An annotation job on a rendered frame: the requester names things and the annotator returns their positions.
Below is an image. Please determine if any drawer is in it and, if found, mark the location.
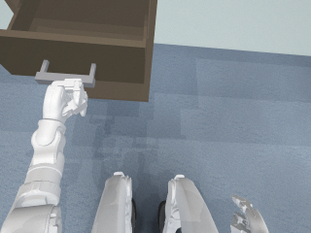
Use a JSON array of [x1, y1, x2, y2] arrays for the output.
[[0, 0, 150, 84]]

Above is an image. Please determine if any left robot shin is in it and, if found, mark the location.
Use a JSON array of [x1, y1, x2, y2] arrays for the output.
[[105, 171, 132, 233]]

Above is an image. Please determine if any left robot hand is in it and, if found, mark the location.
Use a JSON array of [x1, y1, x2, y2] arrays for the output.
[[43, 79, 88, 124]]

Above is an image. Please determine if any cabinet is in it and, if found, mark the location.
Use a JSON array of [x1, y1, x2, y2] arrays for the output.
[[5, 0, 157, 102]]

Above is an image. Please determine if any right robot thigh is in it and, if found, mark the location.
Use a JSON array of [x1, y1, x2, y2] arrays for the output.
[[168, 178, 219, 233]]

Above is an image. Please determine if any handle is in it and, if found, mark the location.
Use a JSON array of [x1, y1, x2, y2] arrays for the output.
[[34, 59, 96, 88]]

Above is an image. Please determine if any left robot forearm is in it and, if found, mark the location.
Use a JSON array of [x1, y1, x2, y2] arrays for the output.
[[0, 118, 66, 233]]

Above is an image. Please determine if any left robot upper arm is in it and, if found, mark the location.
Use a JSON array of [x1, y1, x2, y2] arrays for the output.
[[3, 204, 62, 233]]

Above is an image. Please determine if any right robot hand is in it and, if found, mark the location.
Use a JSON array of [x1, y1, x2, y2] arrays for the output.
[[230, 194, 269, 233]]

